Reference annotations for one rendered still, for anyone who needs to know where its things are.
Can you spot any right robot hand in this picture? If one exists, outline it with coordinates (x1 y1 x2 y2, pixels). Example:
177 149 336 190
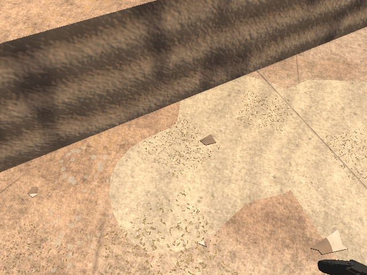
318 260 367 275

